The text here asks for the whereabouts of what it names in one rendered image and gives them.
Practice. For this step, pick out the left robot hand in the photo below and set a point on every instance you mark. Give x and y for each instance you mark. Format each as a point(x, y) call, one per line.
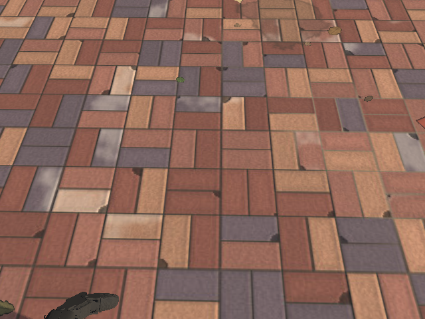
point(83, 305)

